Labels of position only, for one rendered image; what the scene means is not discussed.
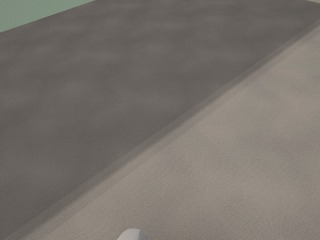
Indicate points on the left robot thigh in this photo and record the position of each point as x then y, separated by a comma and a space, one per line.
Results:
133, 234

